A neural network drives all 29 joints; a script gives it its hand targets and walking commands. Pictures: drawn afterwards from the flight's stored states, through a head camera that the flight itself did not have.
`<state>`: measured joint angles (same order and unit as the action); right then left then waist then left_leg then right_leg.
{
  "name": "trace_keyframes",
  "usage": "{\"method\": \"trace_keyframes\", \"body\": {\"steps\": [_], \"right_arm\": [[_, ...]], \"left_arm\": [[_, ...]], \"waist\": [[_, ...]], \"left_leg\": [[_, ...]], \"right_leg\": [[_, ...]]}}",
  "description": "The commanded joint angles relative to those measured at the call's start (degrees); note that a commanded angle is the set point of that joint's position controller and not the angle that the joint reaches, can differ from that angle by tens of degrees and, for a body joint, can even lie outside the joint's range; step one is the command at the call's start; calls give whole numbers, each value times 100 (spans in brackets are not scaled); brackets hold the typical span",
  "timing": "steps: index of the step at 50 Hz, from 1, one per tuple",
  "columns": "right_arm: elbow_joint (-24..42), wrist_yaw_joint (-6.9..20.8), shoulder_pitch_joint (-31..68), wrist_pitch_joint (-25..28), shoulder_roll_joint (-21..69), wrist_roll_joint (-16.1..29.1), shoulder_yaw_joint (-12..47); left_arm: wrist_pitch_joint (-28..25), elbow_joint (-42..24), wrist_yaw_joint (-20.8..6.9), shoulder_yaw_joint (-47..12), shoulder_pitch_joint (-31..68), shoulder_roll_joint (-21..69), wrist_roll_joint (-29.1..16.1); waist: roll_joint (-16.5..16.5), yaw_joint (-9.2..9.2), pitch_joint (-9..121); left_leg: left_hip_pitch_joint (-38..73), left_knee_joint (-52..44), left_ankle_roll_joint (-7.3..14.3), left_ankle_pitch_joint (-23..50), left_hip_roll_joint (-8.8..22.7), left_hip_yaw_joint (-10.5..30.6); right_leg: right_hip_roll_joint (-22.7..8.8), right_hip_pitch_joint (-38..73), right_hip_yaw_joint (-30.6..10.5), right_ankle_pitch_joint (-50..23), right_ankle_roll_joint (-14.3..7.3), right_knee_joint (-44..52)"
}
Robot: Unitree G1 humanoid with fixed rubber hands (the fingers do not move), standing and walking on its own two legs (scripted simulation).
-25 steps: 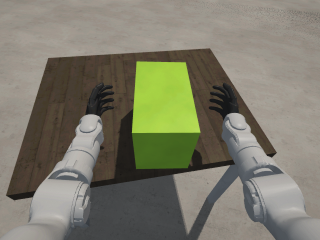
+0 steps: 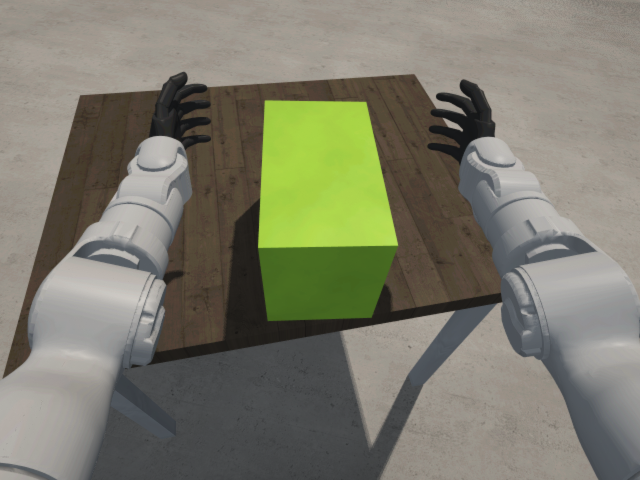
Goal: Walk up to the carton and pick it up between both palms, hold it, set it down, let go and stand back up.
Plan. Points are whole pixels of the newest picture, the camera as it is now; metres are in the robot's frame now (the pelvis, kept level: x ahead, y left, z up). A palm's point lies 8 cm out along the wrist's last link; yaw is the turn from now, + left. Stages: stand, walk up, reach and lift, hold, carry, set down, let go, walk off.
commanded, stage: reach and lift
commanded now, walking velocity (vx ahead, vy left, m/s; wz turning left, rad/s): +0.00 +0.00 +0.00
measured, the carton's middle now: (318, 208) +0.51 -0.01 +0.00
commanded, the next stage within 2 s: none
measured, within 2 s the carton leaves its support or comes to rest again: neither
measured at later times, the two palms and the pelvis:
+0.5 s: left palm (187, 149) +0.51 +0.18 +0.12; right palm (453, 154) +0.50 -0.18 +0.13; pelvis +0.01 +0.01 +0.00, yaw +0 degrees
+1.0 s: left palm (198, 191) +0.50 +0.17 +0.05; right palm (411, 193) +0.50 -0.14 +0.05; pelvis +0.02 +0.01 -0.01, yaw +0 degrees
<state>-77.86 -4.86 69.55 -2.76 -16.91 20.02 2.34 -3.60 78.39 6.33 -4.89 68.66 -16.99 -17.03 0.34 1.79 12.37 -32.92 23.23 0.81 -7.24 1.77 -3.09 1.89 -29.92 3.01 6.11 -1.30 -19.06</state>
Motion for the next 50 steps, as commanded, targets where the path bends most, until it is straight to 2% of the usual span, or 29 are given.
{"method": "trace_keyframes", "body": {"steps": [1,8,15,24,34,39,44,50], "right_arm": [[667,95,2769,70,-910,8,-86],[604,196,2972,22,-980,-46,-171],[631,211,2791,169,-865,-248,-365],[913,169,2155,739,-538,-689,-768],[1447,92,1567,1503,-163,-1282,-1185],[1560,71,1453,1741,-20,-1552,-1365],[1575,84,1435,1805,116,-1887,-1635],[1594,119,1399,1681,568,-2611,-2254]], "left_arm": [[-96,-657,-11,-144,2919,-771,-154],[-42,-501,-71,-287,3131,-795,-245],[-179,-491,-177,-69,2972,-744,-8],[-730,-583,-323,574,2422,-575,567],[-1517,-806,-304,1290,1932,-340,1118],[-1776,-917,-278,1439,1847,-158,1261],[-1808,-948,-243,1602,1792,78,1466],[-1635,-1098,-232,2104,1761,470,2121]], "waist": [[-231,64,3104],[-287,114,3359],[-282,100,3509],[-259,50,3850],[-247,-100,4640],[-283,-101,4924],[-278,-97,4970],[-310,-71,4576]], "left_leg": [[2328,174,-145,1275,109,470],[2428,215,-202,1598,140,517],[2344,177,-214,2014,110,508],[2050,53,-169,2599,21,441],[1907,85,-211,3282,-48,331],[2055,131,-264,3501,-54,322],[2343,136,-343,3541,-38,339],[2520,-71,-370,3242,-55,373]], "right_leg": [[-204,411,-210,-1014,299,73],[-198,235,-170,-1147,286,123],[-190,366,-196,-1553,286,169],[-180,767,-278,-2427,291,144],[-115,757,-309,-3103,237,76],[-70,475,-274,-3080,198,134],[-25,68,-188,-2818,160,304],[-15,-10,-82,-2443,128,561]]}}
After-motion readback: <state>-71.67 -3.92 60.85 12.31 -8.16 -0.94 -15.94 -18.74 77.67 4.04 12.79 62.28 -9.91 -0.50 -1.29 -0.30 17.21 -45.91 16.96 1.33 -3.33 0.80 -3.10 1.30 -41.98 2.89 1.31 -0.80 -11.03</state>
